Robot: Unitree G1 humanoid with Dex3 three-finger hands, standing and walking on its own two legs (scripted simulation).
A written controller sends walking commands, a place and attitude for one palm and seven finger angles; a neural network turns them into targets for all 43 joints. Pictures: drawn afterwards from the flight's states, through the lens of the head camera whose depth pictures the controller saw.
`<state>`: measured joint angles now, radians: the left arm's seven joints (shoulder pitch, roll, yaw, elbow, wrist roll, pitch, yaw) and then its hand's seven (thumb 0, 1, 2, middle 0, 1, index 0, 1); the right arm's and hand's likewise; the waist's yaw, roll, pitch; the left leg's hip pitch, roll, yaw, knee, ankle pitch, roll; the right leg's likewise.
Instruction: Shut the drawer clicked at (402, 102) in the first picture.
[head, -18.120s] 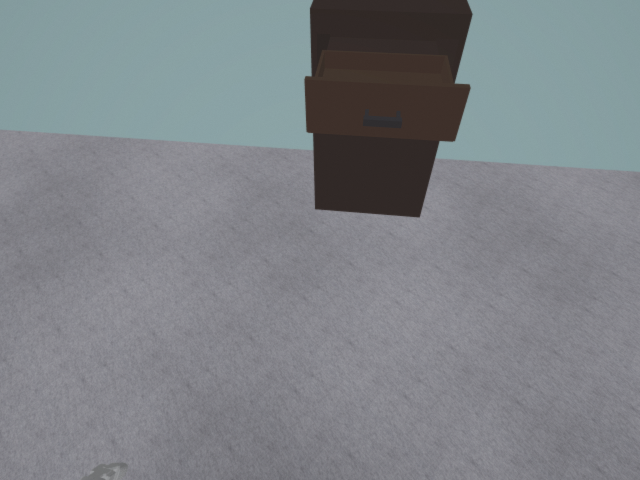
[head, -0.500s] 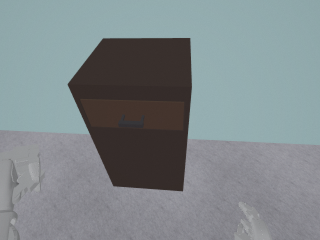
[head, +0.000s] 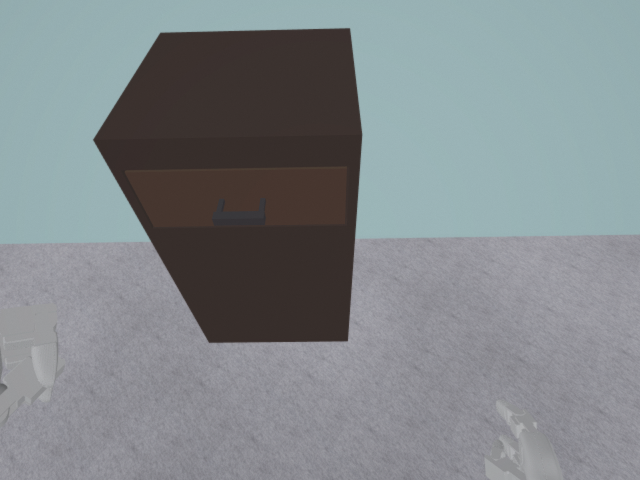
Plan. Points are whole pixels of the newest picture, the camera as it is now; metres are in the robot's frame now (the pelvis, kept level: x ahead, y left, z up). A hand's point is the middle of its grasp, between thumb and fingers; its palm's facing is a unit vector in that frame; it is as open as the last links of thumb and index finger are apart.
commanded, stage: step back with the hand held close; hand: left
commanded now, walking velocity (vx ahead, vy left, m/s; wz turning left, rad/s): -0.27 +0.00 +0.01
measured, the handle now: (240, 210) +0.61 +0.20 -0.09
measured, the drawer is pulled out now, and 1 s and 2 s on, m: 0.00 0.00 0.00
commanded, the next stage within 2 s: stop stepping back and stand still in 1.16 s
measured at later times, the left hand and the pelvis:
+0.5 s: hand (13, 444) +0.13 +0.24 +0.16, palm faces +0.39 -0.79 -0.47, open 3.3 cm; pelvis -0.06 +0.00 -0.01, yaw +1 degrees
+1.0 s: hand out of the picture +0.05 +0.25 +0.17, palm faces +0.46 -0.72 -0.52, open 3.3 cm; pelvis -0.12 -0.02 -0.02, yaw +7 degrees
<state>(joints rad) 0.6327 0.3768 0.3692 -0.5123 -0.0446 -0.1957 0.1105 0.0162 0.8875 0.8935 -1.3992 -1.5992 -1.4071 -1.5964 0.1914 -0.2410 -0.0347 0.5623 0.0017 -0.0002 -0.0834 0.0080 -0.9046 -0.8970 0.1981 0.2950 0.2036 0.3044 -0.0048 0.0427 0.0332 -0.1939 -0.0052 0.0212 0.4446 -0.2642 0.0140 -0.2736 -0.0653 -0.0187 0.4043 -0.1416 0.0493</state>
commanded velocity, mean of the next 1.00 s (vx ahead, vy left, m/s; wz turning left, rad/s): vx -0.35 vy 0.00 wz -0.03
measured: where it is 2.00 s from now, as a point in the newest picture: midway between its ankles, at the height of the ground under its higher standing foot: outside the picture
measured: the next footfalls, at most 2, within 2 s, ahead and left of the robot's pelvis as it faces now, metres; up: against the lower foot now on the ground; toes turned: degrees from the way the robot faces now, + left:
right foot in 1.00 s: -0.10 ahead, -0.14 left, +0.00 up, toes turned +12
right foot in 1.42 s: -0.23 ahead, -0.10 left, +0.00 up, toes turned -6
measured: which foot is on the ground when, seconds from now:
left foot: down 0.00-1.00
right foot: down 0.00-0.84, up 0.86-0.98, down 1.00-1.00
